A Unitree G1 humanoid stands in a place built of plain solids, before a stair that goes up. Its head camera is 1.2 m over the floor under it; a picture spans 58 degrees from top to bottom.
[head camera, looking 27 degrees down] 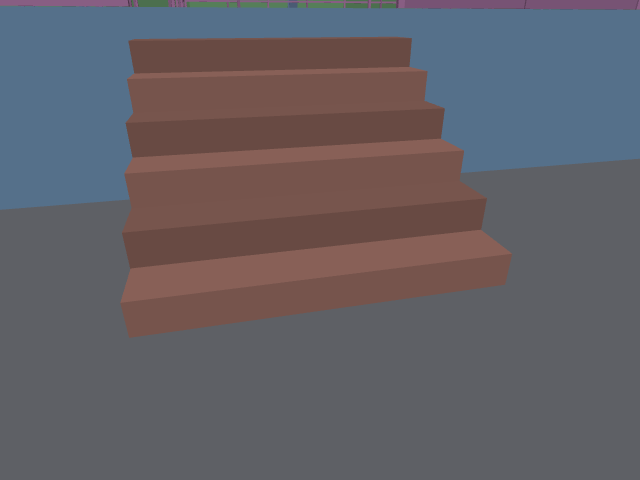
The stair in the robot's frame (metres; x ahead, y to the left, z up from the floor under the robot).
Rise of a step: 0.18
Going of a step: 0.28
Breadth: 1.80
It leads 13 degrees to the left of straight ahead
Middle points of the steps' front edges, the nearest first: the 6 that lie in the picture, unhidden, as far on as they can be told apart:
1.65 -0.07 0.18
1.92 0.00 0.36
2.19 0.06 0.54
2.46 0.13 0.73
2.74 0.19 0.91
3.01 0.25 1.09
